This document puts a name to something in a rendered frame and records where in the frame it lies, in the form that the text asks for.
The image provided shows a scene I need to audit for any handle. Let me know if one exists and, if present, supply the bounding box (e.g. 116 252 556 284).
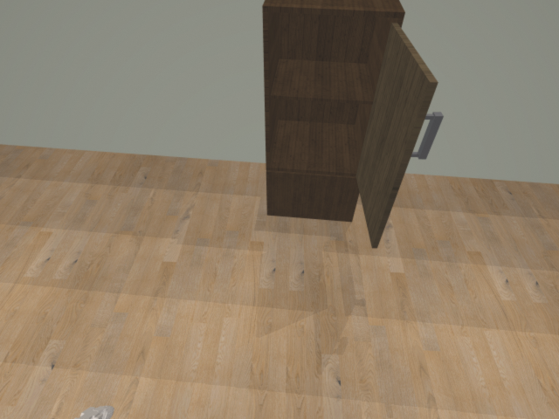
411 112 444 160

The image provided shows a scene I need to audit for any cupboard door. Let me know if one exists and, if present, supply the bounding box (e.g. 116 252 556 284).
356 23 438 248

